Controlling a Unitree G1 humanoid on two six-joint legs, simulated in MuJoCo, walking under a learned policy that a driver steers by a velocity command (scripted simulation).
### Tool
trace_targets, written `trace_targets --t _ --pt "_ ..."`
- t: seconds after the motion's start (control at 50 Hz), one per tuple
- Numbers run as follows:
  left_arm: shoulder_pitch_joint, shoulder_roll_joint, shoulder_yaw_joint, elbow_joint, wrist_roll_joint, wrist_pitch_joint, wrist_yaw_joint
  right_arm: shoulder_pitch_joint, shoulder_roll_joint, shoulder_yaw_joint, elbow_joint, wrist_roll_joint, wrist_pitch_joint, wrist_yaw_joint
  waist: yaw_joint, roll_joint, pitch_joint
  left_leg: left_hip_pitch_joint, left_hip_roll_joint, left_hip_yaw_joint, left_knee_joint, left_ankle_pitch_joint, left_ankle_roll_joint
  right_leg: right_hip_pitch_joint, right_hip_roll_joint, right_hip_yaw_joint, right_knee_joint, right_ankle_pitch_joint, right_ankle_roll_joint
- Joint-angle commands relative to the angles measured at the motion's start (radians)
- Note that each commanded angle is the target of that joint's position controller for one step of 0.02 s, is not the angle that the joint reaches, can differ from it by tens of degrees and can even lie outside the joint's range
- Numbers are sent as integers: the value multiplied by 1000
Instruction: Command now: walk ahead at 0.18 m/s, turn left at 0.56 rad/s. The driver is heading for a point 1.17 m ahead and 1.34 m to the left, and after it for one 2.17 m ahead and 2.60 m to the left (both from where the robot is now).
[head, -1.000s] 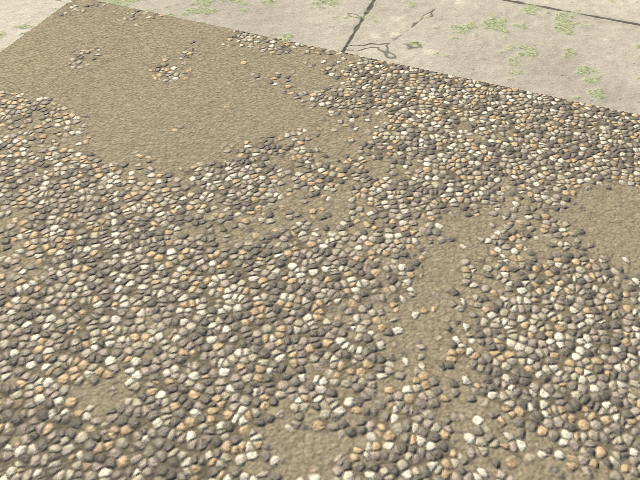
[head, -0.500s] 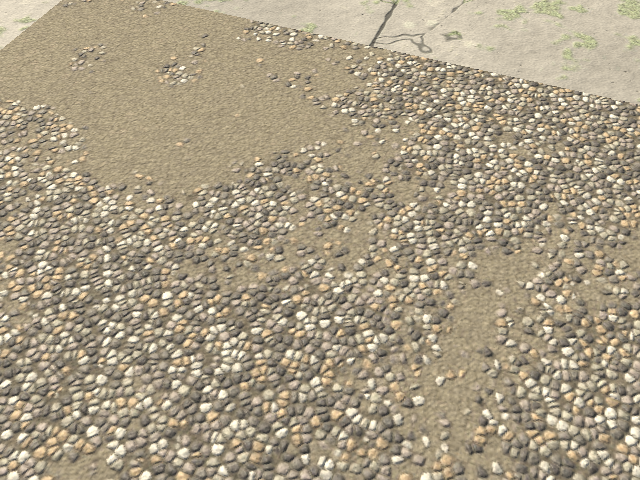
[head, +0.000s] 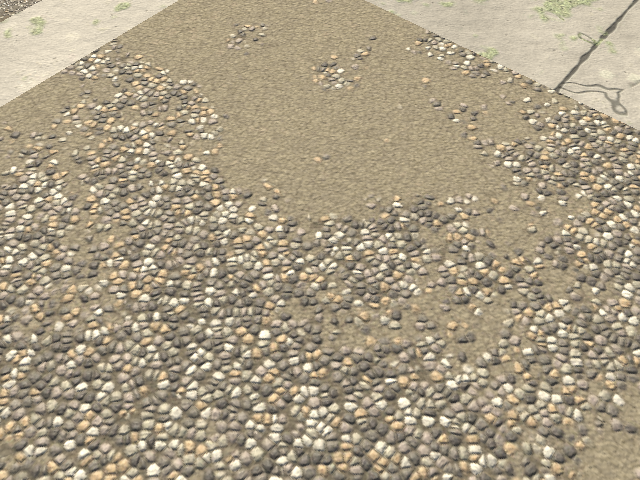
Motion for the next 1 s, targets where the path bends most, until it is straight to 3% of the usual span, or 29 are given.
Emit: trace_targets --t 0.02,0.04,0.06,0.1,0.16,0.22,0.3,0.38,0.42,0.44,0.46,0.48,0.5,0.52,0.54,0.56,0.6,0.66,0.72,0.78,0.84,0.86,0.88,0.9,0.92,0.94,0.96,0.98,1.0 --pt "-8 106 19 -99 -12 -28 4 111 -161 -41 -65 21 -1 -14 -41 -37 -297 568 304 -433 -225 504 230 -425 -15 141 203 59 -12" --pt "-9 126 30 -98 5 -9 18 69 -130 -32 -76 24 3 -20 -15 -21 -239 431 274 -388 -253 445 208 -380 -39 141 137 101 -10" --pt "1 136 37 -104 10 11 22 54 -125 -30 -84 11 7 -23 10 2 -219 330 250 -369 -278 410 198 -310 -48 145 100 124 -11" --pt "20 109 35 -115 18 32 28 55 -149 -37 -92 -2 6 -27 30 30 -217 249 218 -336 -289 452 197 -264 -31 132 29 154 0" --pt "-13 96 31 -137 24 42 40 79 -175 -44 -102 7 14 -46 19 55 -243 268 202 -335 -271 440 181 -303 -9 141 -91 213 25" --pt "-73 101 30 -163 20 51 42 76 -177 -42 -123 16 39 -66 -1 86 -243 277 181 -377 -274 189 145 -328 3 160 -204 279 40" --pt "-133 101 27 -192 14 43 34 74 -178 -41 -144 12 59 -78 -26 127 -205 265 161 -447 -272 -22 119 -300 33 173 -354 304 41" --pt "-121 110 28 -203 6 18 17 82 -175 -39 -165 12 72 -78 -29 157 -213 310 167 -519 -205 135 113 -214 67 171 -494 249 23" --pt "-60 113 32 -191 3 7 4 55 -169 -34 -184 23 81 -80 15 157 -217 304 139 -533 -152 213 81 -91 71 152 -682 332 -2" --pt "-17 136 41 -180 7 4 -1 53 -152 -28 -194 28 86 -84 33 136 -218 251 99 -511 -107 146 41 23 25 162 -794 450 -22" --pt "-3 206 57 -187 25 10 4 99 -94 -13 -202 20 90 -83 1 -38 -246 123 6 -397 78 -154 -17 162 -185 325 -817 588 -96" --pt "-10 264 69 -185 60 26 3 119 -105 -19 -241 25 79 -78 -42 -340 -198 -106 -147 -212 260 -517 -76 199 -361 578 -850 840 -281" --pt "-34 205 59 -217 56 25 5 133 -201 -44 -226 6 64 -69 -27 -269 -212 -150 -66 -222 493 -518 -117 193 -414 598 -837 893 -346" --pt "-65 156 48 -238 45 28 11 141 -228 -58 -201 18 67 -64 -28 -178 -207 -146 -45 -212 574 -442 -133 179 -352 471 -809 877 -307" --pt "-98 133 43 -247 33 33 14 154 -206 -58 -178 22 80 -68 -40 -126 -183 -146 -30 -194 611 -385 -154 166 -277 369 -793 830 -254" --pt "-107 123 39 -252 19 38 17 150 -185 -53 -179 20 92 -69 -34 -121 -164 -164 -18 -183 649 -336 -170 161 -250 317 -792 807 -235" --pt "-97 132 39 -255 22 50 23 125 -132 -37 -199 32 103 -61 -22 -141 -136 -144 -5 -123 613 -272 -188 129 -200 215 -820 785 -231" --pt "-51 158 51 -252 25 65 32 46 -102 -23 -249 32 102 -54 25 -189 -149 -135 33 -81 448 -247 -202 196 -221 174 -832 763 -254" --pt "-62 197 66 -259 18 70 26 33 -95 -16 -273 26 100 -39 32 -208 -174 -8 63 -41 287 -247 -186 171 -250 128 -832 749 -257" --pt "-65 212 73 -259 2 67 12 47 -116 -26 -280 28 106 -26 30 -221 -169 85 58 0 152 -233 -154 150 -272 107 -818 696 -245" --pt "-80 207 73 -251 -23 65 6 121 -116 -40 -259 29 109 -16 -19 -196 -168 246 22 41 -113 -79 -86 108 -260 59 -717 617 -179" --pt "-28 170 65 -229 -18 63 1 166 -140 -53 -244 27 107 -24 -27 -127 -179 380 17 4 -203 32 -53 25 -224 4 -618 532 -117" --pt "-13 109 46 -247 22 63 -6 203 -247 -81 -255 26 100 -40 -16 133 -194 560 230 -298 -245 344 23 -209 -120 -97 -336 213 -19" --pt "-90 91 35 -315 39 57 -1 193 -320 -85 -279 -8 84 -39 -27 328 -201 558 440 -584 -236 534 237 -449 14 -22 -96 -130 31" --pt "-153 146 50 -318 24 54 5 215 -263 -71 -273 -21 62 -31 -89 204 -245 525 421 -554 -258 455 269 -450 3 100 31 -112 23" --pt "-157 158 56 -315 9 56 6 175 -236 -56 -261 -16 48 -33 -56 169 -204 488 361 -464 -255 388 213 -451 -9 121 54 -31 7" --pt "-132 156 60 -293 13 60 14 121 -214 -51 -262 2 46 -39 -27 114 -183 456 302 -404 -250 319 155 -445 -20 129 23 53 4" --pt "-119 167 64 -288 21 65 21 79 -191 -41 -267 20 51 -45 -11 120 -171 425 276 -376 -251 308 128 -429 -22 131 -6 108 8" --pt "-105 162 65 -285 24 66 19 63 -188 -36 -270 19 55 -51 3 132 -176 382 253 -358 -253 332 124 -381 -6 121 4 151 14"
